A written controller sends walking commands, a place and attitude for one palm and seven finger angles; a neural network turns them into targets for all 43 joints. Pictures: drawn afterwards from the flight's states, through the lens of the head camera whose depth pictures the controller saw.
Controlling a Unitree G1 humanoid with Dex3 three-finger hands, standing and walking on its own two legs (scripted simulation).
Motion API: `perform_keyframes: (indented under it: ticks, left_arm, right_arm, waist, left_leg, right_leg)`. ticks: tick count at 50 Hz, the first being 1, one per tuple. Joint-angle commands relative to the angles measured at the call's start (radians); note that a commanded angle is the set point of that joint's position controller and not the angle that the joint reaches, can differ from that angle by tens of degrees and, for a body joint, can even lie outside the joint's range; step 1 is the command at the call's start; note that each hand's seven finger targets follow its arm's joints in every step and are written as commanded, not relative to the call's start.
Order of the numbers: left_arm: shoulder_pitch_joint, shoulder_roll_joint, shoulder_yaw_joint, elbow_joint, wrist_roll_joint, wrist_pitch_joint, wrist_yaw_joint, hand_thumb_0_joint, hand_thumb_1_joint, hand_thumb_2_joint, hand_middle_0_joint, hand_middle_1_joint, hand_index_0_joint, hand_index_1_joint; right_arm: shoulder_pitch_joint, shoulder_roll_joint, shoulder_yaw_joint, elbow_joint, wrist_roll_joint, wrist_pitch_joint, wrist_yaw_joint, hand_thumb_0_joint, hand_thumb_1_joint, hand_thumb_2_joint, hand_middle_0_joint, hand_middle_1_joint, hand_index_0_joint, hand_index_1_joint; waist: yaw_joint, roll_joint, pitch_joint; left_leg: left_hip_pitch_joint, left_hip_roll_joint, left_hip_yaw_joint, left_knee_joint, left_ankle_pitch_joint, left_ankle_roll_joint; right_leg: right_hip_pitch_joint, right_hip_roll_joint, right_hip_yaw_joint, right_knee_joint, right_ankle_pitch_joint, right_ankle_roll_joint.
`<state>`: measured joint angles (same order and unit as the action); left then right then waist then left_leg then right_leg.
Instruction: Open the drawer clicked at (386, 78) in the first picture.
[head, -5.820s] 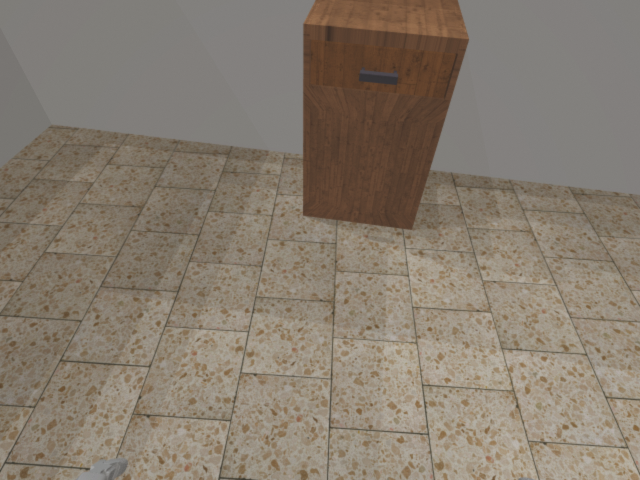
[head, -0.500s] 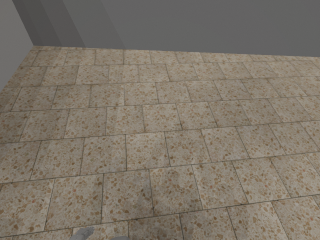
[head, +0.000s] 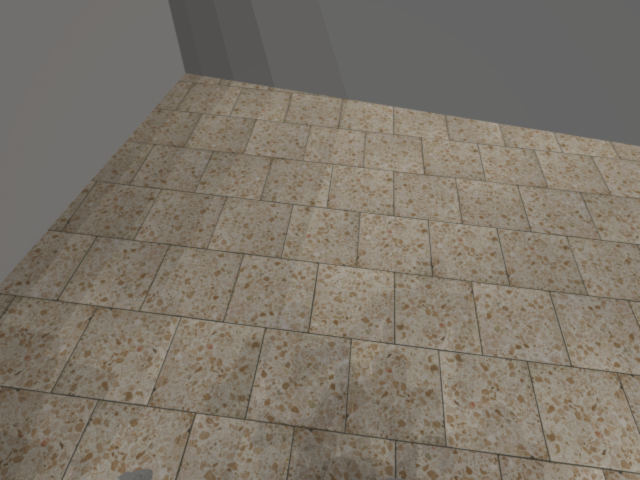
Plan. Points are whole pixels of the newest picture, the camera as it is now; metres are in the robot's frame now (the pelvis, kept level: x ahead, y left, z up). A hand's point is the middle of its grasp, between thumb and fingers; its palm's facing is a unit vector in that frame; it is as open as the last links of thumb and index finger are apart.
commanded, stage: turn to face it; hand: left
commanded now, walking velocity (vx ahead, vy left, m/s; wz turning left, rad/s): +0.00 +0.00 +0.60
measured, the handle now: out of the picture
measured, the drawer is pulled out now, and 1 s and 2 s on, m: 0.00 0.00 0.00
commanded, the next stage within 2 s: none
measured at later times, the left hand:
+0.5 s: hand out of the picture -0.04 +0.14 -0.15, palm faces +0.35 -0.89 -0.29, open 7.4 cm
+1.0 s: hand out of the picture -0.06 +0.21 -0.15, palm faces +0.60 -0.75 -0.28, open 7.4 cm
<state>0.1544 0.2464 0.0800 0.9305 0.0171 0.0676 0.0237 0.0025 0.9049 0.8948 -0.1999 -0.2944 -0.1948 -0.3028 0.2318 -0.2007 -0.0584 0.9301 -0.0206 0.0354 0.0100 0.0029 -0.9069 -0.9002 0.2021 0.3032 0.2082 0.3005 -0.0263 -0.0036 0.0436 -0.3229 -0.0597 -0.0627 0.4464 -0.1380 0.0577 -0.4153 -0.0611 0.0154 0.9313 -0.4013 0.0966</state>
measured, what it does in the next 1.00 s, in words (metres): steps on the spot, turning left: right foot, then left foot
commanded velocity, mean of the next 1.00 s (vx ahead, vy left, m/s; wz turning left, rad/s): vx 0.00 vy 0.00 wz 0.60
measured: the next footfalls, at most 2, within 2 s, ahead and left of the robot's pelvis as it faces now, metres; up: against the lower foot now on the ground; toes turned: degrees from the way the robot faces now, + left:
right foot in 0.14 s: +0.02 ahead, -0.15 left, +0.00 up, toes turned +5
left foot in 0.66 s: -0.08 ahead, +0.08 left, +0.00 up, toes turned +33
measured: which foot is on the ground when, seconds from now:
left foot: down 0.00-0.14, up 0.16-0.64, down 0.66-1.00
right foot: up 0.00-0.12, down 0.14-0.66, up 0.68-1.00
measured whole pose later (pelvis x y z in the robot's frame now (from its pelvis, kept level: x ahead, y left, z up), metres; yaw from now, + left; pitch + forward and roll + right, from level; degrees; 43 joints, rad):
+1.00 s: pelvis -0.02 -0.04 +0.00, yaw +37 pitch +0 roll +0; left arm 0.12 0.25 0.06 0.86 0.01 0.05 0.01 0.00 0.90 0.89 -0.20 -0.29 -0.20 -0.30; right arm 0.17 -0.23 -0.05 0.90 -0.02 0.04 0.01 0.00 -0.91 -0.90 0.20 0.30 0.21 0.30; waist -0.01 0.00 0.08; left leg -0.23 -0.03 -0.08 0.52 -0.29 0.00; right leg -0.42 -0.08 -0.02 0.86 -0.43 0.10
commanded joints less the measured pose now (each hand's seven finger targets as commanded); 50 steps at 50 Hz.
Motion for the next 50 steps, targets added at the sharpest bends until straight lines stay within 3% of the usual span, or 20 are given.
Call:
perform_keyframes:
  ticks: [1, 5, 6, 7, 8, 9, 10, 13, 18, 27, 29, 31, 32, 33, 34, 35, 37, 40, 44, 50]
  left_arm:
    - [-0.003, 0.066, 0.014, -0.099, -0.009, -0.035, 0.004, 0.0, 0.9, 0.9, -0.2, -0.3, -0.2, -0.3]
    - [0.137, 0.08, 0.025, -0.078, -0.014, -0.044, 0.009, 0.0, 0.9, 0.9, -0.2, -0.3, -0.2, -0.3]
    - [0.177, 0.126, 0.035, -0.076, -0.005, -0.052, 0.015, 0.0, 0.9, 0.9, -0.2, -0.3, -0.2, -0.3]
    - [0.158, 0.233, 0.052, -0.101, 0.016, -0.059, 0.022, 0.0, 0.9, 0.9, -0.2, -0.3, -0.2, -0.3]
    - [0.065, 0.227, 0.034, -0.134, 0.003, -0.052, 0.025, 0.0, 0.9, 0.9, -0.2, -0.3, -0.2, -0.3]
    - [-0.029, 0.185, 0.029, -0.163, 0.002, -0.054, 0.027, 0.0, 0.9, 0.9, -0.2, -0.3, -0.2, -0.3]
    - [-0.077, 0.154, 0.024, -0.165, -0.002, -0.062, 0.023, 0.0, 0.9, 0.9, -0.2, -0.3, -0.2, -0.3]
    - [-0.042, 0.093, -0.002, -0.145, -0.003, -0.079, 0.012, 0.0, 0.9, 0.9, -0.2, -0.3, -0.2, -0.3]
    - [0.105, 0.118, 0.001, -0.099, 0.0, -0.079, 0.012, 0.0, 0.9, 0.9, -0.2, -0.3, -0.2, -0.3]
    - [0.163, 0.178, 0.022, -0.068, 0.014, -0.067, 0.008, 0.0, 0.9, 0.9, -0.2, -0.3, -0.2, -0.3]
    - [0.16, 0.183, 0.025, -0.057, 0.014, -0.063, 0.006, 0.0, 0.9, 0.9, -0.2, -0.3, -0.2, -0.3]
    - [0.144, 0.185, 0.029, -0.059, 0.002, -0.059, 0.001, 0.0, 0.9, 0.9, -0.2, -0.3, -0.2, -0.3]
    - [0.14, 0.163, 0.026, -0.071, -0.006, -0.058, -0.003, 0.0, 0.9, 0.9, -0.2, -0.3, -0.2, -0.3]
    - [0.09, 0.093, 0.009, -0.122, -0.012, -0.059, -0.013, 0.0, 0.9, 0.9, -0.2, -0.3, -0.2, -0.3]
    - [0.005, 0.096, -0.003, -0.153, -0.001, -0.046, -0.005, 0.0, 0.9, 0.9, -0.2, -0.3, -0.2, -0.3]
    - [0.002, 0.099, 0.002, -0.159, 0.001, -0.042, -0.004, 0.0, 0.9, 0.9, -0.2, -0.3, -0.2, -0.3]
    - [-0.004, 0.104, 0.012, -0.119, -0.002, -0.037, -0.004, 0.0, 0.9, 0.9, -0.2, -0.3, -0.2, -0.3]
    - [0.035, 0.104, 0.013, -0.101, -0.002, -0.038, -0.015, 0.0, 0.9, 0.9, -0.2, -0.3, -0.2, -0.3]
    - [0.001, 0.097, 0.006, -0.121, -0.006, -0.035, -0.01, 0.0, 0.9, 0.9, -0.2, -0.3, -0.2, -0.3]
    - [0.0, 0.081, 0.0, -0.153, -0.015, -0.051, -0.006, 0.0, 0.9, 0.9, -0.2, -0.3, -0.2, -0.3]
  right_arm:
    - [0.011, -0.229, -0.07, -0.067, -0.005, -0.01, -0.014, 0.0, -0.9, -0.9, 0.2, 0.3, 0.2, 0.3]
    - [-0.061, -0.213, -0.078, -0.099, -0.002, 0.003, -0.005, 0.0, -0.9, -0.9, 0.2, 0.3, 0.2, 0.3]
    - [-0.063, -0.171, -0.075, -0.107, 0.005, 0.008, -0.002, 0.0, -0.9, -0.9, 0.2, 0.3, 0.2, 0.3]
    - [-0.034, -0.095, -0.064, -0.128, 0.012, 0.008, -0.003, 0.0, -0.9, -0.9, 0.2, 0.3, 0.2, 0.3]
    - [-0.065, -0.161, -0.076, -0.13, -0.006, 0.005, -0.003, 0.0, -0.9, -0.9, 0.2, 0.3, 0.2, 0.3]
    - [-0.041, -0.174, -0.081, -0.125, -0.008, 0.015, 0.006, 0.0, -0.9, -0.9, 0.2, 0.3, 0.2, 0.3]
    - [-0.028, -0.157, -0.078, -0.095, -0.011, 0.025, 0.01, 0.0, -0.9, -0.9, 0.2, 0.3, 0.2, 0.3]
    - [0.014, -0.131, -0.067, -0.058, -0.007, 0.027, 0.022, 0.0, -0.9, -0.9, 0.2, 0.3, 0.2, 0.3]
    - [-0.074, -0.129, -0.056, -0.075, -0.004, 0.032, 0.022, 0.0, -0.9, -0.9, 0.2, 0.3, 0.2, 0.3]
    - [-0.171, -0.105, -0.022, -0.097, 0.01, 0.01, 0.021, 0.0, -0.9, -0.9, 0.2, 0.3, 0.2, 0.3]
    - [-0.154, -0.107, -0.021, -0.099, 0.012, 0.003, 0.019, 0.0, -0.9, -0.9, 0.2, 0.3, 0.2, 0.3]
    - [-0.082, -0.139, -0.028, -0.088, 0.007, -0.007, 0.017, 0.0, -0.9, -0.9, 0.2, 0.3, 0.2, 0.3]
    - [-0.016, -0.208, -0.047, -0.071, 0.003, -0.017, 0.013, 0.0, -0.9, -0.9, 0.2, 0.3, 0.2, 0.3]
    - [0.063, -0.326, -0.078, -0.063, 0.002, -0.025, 0.004, 0.0, -0.9, -0.9, 0.2, 0.3, 0.2, 0.3]
    - [0.126, -0.351, -0.079, -0.033, 0.014, -0.014, -0.001, 0.0, -0.9, -0.9, 0.2, 0.3, 0.2, 0.3]
    - [0.095, -0.324, -0.07, -0.036, 0.007, -0.015, -0.007, 0.0, -0.9, -0.9, 0.2, 0.3, 0.2, 0.3]
    - [-0.02, -0.259, -0.054, -0.061, 0.002, -0.019, -0.023, 0.0, -0.9, -0.9, 0.2, 0.3, 0.2, 0.3]
    - [-0.079, -0.233, -0.042, -0.088, 0.003, -0.027, -0.022, 0.0, -0.9, -0.9, 0.2, 0.3, 0.2, 0.3]
    - [-0.055, -0.247, -0.049, -0.088, 0.001, -0.022, -0.018, 0.0, -0.9, -0.9, 0.2, 0.3, 0.2, 0.3]
    - [-0.079, -0.255, -0.062, -0.098, -0.005, -0.012, -0.013, 0.0, -0.9, -0.9, 0.2, 0.3, 0.2, 0.3]
  waist:
    - [-0.009, 0.18, -0.096]
    - [0.054, 0.164, -0.104]
    - [0.076, 0.036, -0.105]
    - [0.075, -0.307, -0.089]
    - [0.056, -0.258, -0.035]
    - [0.005, -0.165, -0.008]
    - [-0.017, -0.186, 0.028]
    - [-0.023, -0.143, 0.043]
    - [0.042, -0.163, -0.003]
    - [0.087, -0.234, -0.079]
    - [0.081, -0.244, -0.104]
    - [0.034, -0.184, -0.145]
    - [-0.01, -0.031, -0.199]
    - [-0.065, 0.296, -0.218]
    - [-0.083, 0.238, -0.203]
    - [-0.06, 0.18, -0.157]
    - [-0.022, 0.247, -0.08]
    - [0.012, 0.179, -0.073]
    - [0.002, 0.143, -0.077]
    - [0.014, 0.197, -0.091]
  left_leg:
    - [0.098, 0.259, -0.373, -0.154, -0.037, 0.111]
    - [-0.11, 0.174, -0.359, -0.117, -0.149, 0.038]
    - [-0.239, 0.1, -0.28, 0.014, -0.249, -0.019]
    - [-0.411, -0.045, -0.045, 0.344, -0.376, -0.108]
    - [-0.355, 0.001, -0.034, 0.547, -0.408, -0.103]
    - [-0.287, 0.031, -0.048, 0.651, -0.347, -0.096]
    - [-0.276, 0.049, -0.027, 0.706, -0.298, -0.102]
    - [-0.294, 0.069, 0.033, 0.798, -0.177, -0.132]
    - [-0.315, 0.097, 0.063, 0.709, -0.197, -0.158]
    - [-0.135, 0.094, 0.166, 0.327, -0.308, -0.129]
    - [-0.07, 0.082, 0.186, 0.214, -0.285, -0.114]
    - [0.096, 0.075, 0.192, 0.007, -0.097, -0.095]
    - [0.317, 0.161, 0.087, -0.064, 0.123, -0.053]
    - [0.501, 0.441, -0.277, -0.049, 0.592, 0.087]
    - [0.46, 0.497, -0.264, -0.03, 0.773, 0.158]
    - [0.403, 0.481, -0.206, -0.027, 0.716, 0.174]
    - [0.284, 0.363, -0.154, -0.04, 0.625, 0.126]
    - [0.239, 0.284, -0.099, -0.051, 0.564, 0.086]
    - [0.227, 0.286, -0.16, -0.062, 0.466, 0.107]
    - [0.154, 0.254, -0.244, 0.003, 0.46, 0.092]
  right_leg:
    - [0.01, 0.029, 0.006, -0.127, -0.032, -0.018]
    - [0.314, 0.056, -0.028, -0.456, 0.095, -0.052]
    - [0.433, -0.049, 0.064, -0.622, 0.053, -0.089]
    - [0.454, -0.362, 0.421, -0.783, -0.173, -0.196]
    - [0.218, -0.446, 0.42, -0.798, -0.15, -0.233]
    - [0.098, -0.408, 0.324, -0.799, -0.134, -0.235]
    - [0.081, -0.325, 0.251, -0.773, -0.05, -0.204]
    - [0.167, -0.222, 0.019, -0.663, 0.258, -0.171]
    - [0.327, -0.256, -0.018, -0.626, 0.38, -0.191]
    - [0.407, -0.318, -0.107, -0.507, 0.675, -0.215]
    - [0.414, -0.318, -0.128, -0.456, 0.709, -0.197]
    - [0.35, -0.293, -0.198, -0.33, 0.658, -0.137]
    - [0.177, -0.254, -0.226, -0.153, 0.516, -0.082]
    - [-0.162, -0.103, -0.23, 0.068, -0.139, -0.001]
    - [-0.201, -0.086, -0.117, 0.176, -0.267, -0.004]
    - [-0.214, -0.099, -0.083, 0.226, -0.229, -0.01]
    - [-0.2, -0.091, -0.037, 0.255, -0.114, 0.001]
    - [-0.143, -0.061, -0.042, 0.218, -0.025, 0.009]
    - [-0.105, -0.035, -0.034, 0.085, -0.027, 0.015]
    - [0.074, 0.032, -0.058, -0.225, 0.002, -0.002]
